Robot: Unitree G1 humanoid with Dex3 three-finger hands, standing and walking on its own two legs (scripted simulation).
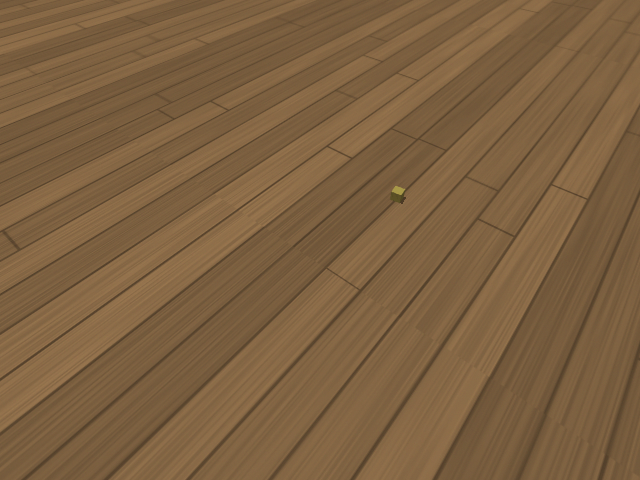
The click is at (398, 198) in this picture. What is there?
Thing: cube
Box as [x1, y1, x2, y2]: [390, 186, 404, 202]
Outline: 395,186 391,191 390,199 399,202 403,196 404,189
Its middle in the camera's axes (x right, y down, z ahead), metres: +0.37 -0.21 +1.82
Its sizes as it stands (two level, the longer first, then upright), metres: 0.050 0.050 0.050
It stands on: the floor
